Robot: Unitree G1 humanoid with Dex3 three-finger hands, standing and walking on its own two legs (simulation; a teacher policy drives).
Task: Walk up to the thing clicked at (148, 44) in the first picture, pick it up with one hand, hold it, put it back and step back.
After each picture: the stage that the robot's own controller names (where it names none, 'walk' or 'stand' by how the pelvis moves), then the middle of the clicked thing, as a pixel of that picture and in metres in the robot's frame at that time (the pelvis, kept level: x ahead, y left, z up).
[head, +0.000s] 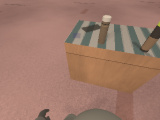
stand; (152, 38) +0.69 -0.50 +0.13
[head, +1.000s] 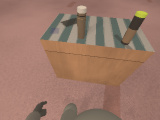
walk; (132, 30) +0.70 -0.28 +0.17
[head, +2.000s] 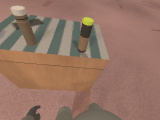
walk; (84, 37) +0.56 +0.08 +0.16
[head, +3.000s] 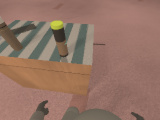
stand; (61, 41) +0.49 +0.23 +0.16
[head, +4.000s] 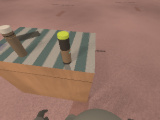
stand; (65, 49) +0.47 +0.20 +0.13
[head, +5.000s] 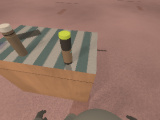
stand; (66, 49) +0.46 +0.19 +0.13
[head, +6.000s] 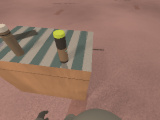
stand; (62, 48) +0.47 +0.22 +0.13
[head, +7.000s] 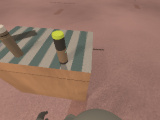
stand; (61, 49) +0.46 +0.23 +0.13
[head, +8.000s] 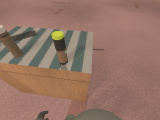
rise first; (61, 50) +0.46 +0.23 +0.13
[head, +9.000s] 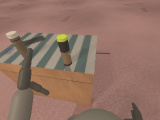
rise first; (65, 51) +0.46 +0.23 +0.14
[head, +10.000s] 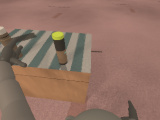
go down; (60, 50) +0.47 +0.22 +0.14
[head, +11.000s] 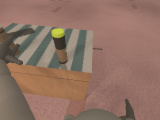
go down; (61, 48) +0.46 +0.22 +0.14
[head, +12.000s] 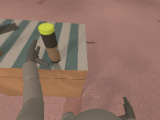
close in; (51, 46) +0.44 +0.23 +0.16
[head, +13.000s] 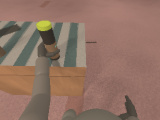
close; (50, 43) +0.46 +0.24 +0.17
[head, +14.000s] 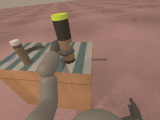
lift; (65, 41) +0.34 +0.14 +0.34
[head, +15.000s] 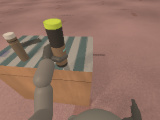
hold; (58, 47) +0.33 +0.19 +0.29
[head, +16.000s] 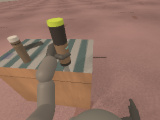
hold; (61, 45) +0.34 +0.17 +0.30
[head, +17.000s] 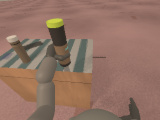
hold; (61, 46) +0.34 +0.17 +0.30
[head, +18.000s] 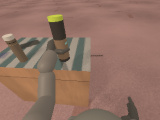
crouch; (60, 41) +0.39 +0.18 +0.30
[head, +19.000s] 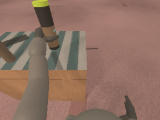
lower; (48, 28) +0.48 +0.23 +0.30
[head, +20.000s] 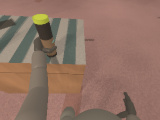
lower; (47, 39) +0.48 +0.25 +0.18
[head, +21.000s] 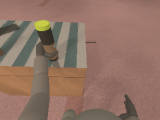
lower; (49, 44) +0.45 +0.25 +0.17
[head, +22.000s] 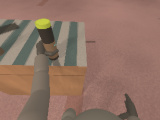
lower; (49, 42) +0.46 +0.24 +0.17
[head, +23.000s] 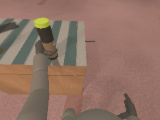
lower; (48, 42) +0.47 +0.25 +0.18
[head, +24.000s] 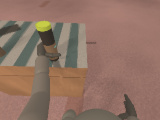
open; (49, 44) +0.45 +0.25 +0.17
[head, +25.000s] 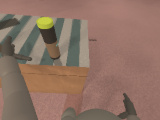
sink last; (51, 42) +0.45 +0.23 +0.17
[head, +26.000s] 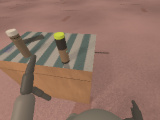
sink last; (62, 49) +0.47 +0.25 +0.14
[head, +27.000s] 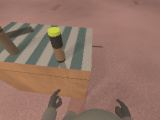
stand; (58, 47) +0.45 +0.24 +0.14
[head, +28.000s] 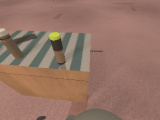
stand; (58, 50) +0.47 +0.25 +0.13
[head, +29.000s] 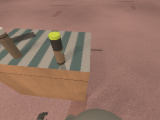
stand; (58, 50) +0.46 +0.25 +0.13
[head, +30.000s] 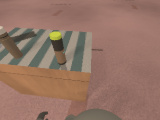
stand; (59, 50) +0.46 +0.24 +0.13
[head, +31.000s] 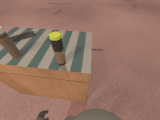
stand; (58, 50) +0.45 +0.24 +0.13
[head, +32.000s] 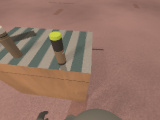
stand; (59, 50) +0.45 +0.24 +0.13
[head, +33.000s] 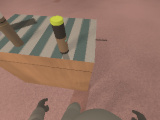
walk; (61, 38) +0.50 +0.22 +0.16
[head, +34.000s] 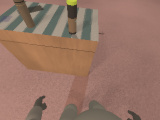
walk; (72, 18) +0.72 +0.19 +0.15
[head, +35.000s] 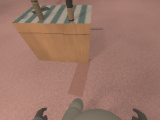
walk; (70, 8) +1.05 +0.31 +0.16
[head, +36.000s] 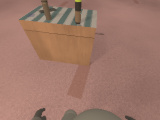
stand; (78, 12) +1.08 +0.20 +0.15
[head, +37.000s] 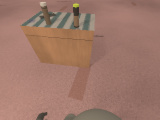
stand; (76, 16) +1.09 +0.20 +0.13
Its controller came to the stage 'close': yes
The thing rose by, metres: 0.21
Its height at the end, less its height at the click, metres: +0.00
